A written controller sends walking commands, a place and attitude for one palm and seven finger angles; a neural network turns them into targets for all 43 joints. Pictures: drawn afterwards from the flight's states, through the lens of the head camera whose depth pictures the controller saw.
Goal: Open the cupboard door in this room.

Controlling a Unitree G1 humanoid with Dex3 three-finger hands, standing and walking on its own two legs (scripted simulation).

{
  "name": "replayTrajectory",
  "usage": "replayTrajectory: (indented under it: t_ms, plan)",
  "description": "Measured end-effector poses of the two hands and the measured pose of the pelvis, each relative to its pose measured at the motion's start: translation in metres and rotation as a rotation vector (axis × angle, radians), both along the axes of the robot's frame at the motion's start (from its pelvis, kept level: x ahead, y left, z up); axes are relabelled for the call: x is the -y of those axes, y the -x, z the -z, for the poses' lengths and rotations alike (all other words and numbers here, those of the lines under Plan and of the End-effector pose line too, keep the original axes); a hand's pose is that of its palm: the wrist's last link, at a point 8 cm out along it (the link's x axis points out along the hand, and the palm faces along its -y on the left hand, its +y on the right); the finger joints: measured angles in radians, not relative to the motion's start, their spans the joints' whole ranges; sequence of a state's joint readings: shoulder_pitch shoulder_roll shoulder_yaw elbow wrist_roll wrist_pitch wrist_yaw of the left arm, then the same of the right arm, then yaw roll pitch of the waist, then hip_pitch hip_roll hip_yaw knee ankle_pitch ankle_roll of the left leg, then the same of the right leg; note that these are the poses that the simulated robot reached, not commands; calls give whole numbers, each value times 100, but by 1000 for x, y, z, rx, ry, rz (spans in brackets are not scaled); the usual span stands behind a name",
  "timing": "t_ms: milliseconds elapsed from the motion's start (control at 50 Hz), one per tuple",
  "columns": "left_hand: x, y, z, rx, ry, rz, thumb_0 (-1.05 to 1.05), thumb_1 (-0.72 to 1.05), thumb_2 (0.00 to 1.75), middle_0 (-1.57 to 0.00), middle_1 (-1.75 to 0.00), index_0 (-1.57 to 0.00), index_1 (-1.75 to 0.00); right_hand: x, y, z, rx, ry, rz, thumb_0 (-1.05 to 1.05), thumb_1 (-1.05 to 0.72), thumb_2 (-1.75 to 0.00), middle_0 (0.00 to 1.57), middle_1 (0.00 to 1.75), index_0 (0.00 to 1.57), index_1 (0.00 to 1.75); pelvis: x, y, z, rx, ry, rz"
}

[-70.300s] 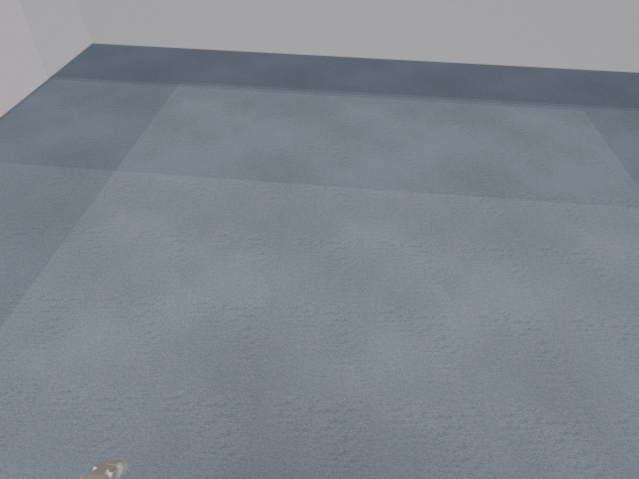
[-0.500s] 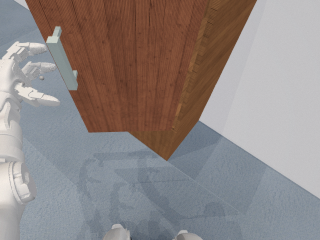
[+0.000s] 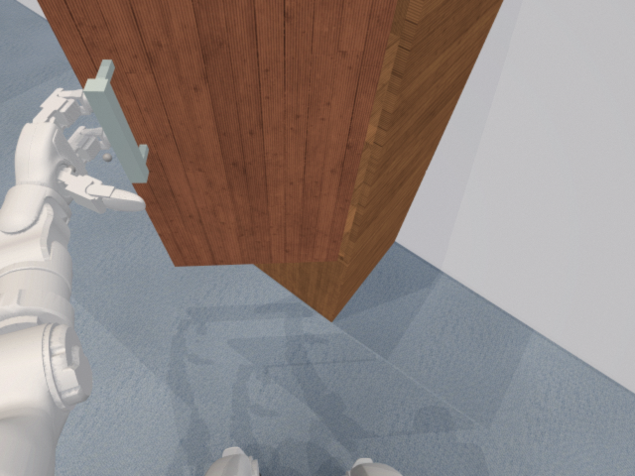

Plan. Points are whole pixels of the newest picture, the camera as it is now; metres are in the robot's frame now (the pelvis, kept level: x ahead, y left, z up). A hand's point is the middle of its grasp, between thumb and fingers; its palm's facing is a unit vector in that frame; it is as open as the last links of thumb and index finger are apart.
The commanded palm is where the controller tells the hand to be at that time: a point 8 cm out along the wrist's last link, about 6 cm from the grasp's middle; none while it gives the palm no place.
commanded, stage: slide the fingers in behind the handle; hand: left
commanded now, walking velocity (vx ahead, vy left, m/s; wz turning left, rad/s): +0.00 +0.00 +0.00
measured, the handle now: (124, 125) +0.53 +0.22 +0.11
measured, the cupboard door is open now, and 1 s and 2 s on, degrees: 42 42 45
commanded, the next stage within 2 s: close the thumb around the handle in 0.82 s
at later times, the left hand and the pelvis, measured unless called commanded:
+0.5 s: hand (138, 156) +0.48 +0.20 +0.11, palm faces +0.01 -1.00 +0.01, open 14.0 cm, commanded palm +0.45 +0.25 +0.11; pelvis +0.00 +0.00 +0.00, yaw +0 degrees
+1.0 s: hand (138, 157) +0.48 +0.19 +0.11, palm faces +0.02 -1.00 +0.00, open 13.9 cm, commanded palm +0.45 +0.25 +0.11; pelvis +0.00 +0.00 +0.00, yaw +0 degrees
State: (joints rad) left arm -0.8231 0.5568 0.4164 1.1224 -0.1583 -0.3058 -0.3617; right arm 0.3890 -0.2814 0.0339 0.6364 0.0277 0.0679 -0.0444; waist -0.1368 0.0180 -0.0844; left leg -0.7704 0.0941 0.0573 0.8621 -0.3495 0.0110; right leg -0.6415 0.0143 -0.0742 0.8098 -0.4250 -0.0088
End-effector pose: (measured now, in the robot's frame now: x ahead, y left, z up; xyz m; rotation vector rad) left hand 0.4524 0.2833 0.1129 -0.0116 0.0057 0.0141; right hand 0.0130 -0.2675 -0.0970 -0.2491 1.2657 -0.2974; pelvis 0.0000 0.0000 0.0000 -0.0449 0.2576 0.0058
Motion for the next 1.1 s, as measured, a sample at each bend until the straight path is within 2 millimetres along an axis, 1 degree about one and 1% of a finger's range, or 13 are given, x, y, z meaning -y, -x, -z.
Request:
replayTrajectory:
  t_ms: [80,180,320,480,760,960,1020,1100]
  plan:
    - [4,1,0,-5,3,4,-1,-50,30,-30,-120,-30,-120,3,6,-1,-11,1,12,0,-90,-90,20,30,21,30,2,0,-1,4,-1,1]
    - [9,2,0,-10,-4,7,-1,-50,30,-29,-120,-30,-120,4,9,-1,-10,0,15,0,-90,-90,20,30,21,30,3,1,-1,8,-2,-1]
    - [23,0,3,-16,5,15,-1,-50,30,-29,-120,-30,-120,4,4,2,5,-6,2,0,-90,-90,20,30,21,30,3,4,0,8,-4,-5]
    - [32,-5,2,-5,0,6,-1,-50,30,-30,-120,-30,-120,1,-1,3,31,-15,1,0,-90,-90,20,30,21,30,4,4,0,3,-7,1]
    - [27,-1,3,-15,-6,-6,-1,-50,30,-30,-120,-30,-120,0,1,5,12,-23,0,0,-90,-90,20,30,21,30,4,3,0,8,-7,-2]
    - [35,-2,1,2,-5,0,-1,-50,30,-29,-120,-30,-120,2,0,4,14,-19,1,0,-90,-90,20,30,21,30,3,2,0,8,-8,-1]
    - [35,-1,1,1,-7,-7,-1,-47,31,-28,-120,-30,-120,2,-1,4,21,-22,2,0,-90,-90,20,30,21,30,3,1,-1,11,-9,0]
    - [35,1,0,3,-12,-13,-1,-37,36,-29,-122,-29,-121,1,-4,5,28,-30,3,0,-90,-90,20,30,20,30,3,1,-1,15,-10,1]
